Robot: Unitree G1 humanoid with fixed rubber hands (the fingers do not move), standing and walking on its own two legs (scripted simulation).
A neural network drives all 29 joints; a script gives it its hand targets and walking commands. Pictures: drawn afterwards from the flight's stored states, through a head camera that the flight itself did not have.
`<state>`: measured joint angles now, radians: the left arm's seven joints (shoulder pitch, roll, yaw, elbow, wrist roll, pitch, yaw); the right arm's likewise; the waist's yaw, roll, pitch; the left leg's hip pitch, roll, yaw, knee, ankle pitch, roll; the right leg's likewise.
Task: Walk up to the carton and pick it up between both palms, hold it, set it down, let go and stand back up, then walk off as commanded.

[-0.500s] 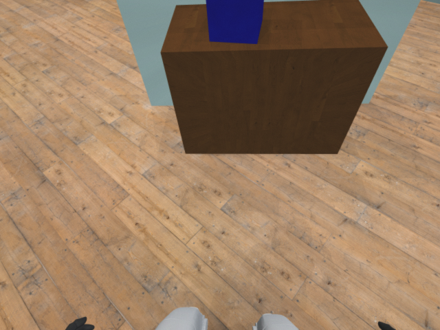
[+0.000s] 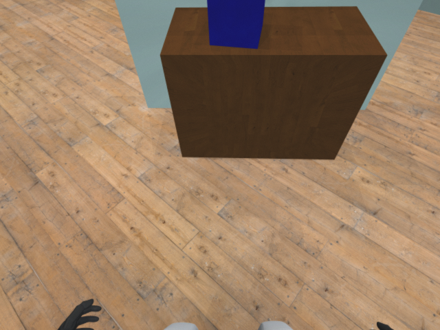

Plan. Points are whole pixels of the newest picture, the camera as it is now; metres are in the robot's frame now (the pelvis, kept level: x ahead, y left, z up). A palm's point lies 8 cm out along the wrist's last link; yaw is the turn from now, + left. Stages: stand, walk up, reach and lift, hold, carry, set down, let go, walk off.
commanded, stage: walk off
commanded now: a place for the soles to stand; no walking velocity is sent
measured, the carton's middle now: (238, 3) +1.23 -0.04 +0.02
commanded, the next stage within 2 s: stand in 0.34 s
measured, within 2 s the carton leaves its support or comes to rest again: neither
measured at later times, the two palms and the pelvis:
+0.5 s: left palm out of the picture +0.12 +0.29 -0.08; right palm out of the picture +0.08 -0.31 -0.10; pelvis +0.00 +0.00 +0.00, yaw +0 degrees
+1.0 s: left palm (62, 329) +0.13 +0.29 -0.06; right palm out of the picture +0.08 -0.30 -0.09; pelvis -0.01 +0.00 +0.01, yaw +0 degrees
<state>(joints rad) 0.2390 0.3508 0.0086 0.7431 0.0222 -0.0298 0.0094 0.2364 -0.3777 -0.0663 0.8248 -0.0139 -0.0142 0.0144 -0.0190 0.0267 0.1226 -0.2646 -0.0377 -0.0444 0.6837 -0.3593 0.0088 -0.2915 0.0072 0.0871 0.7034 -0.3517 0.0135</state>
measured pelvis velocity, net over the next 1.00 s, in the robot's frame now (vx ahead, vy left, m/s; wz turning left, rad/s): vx -0.01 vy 0.00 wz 0.00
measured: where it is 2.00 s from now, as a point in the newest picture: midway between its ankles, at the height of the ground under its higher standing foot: outside the picture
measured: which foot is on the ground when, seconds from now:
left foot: down 0.00-1.00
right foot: down 0.00-1.00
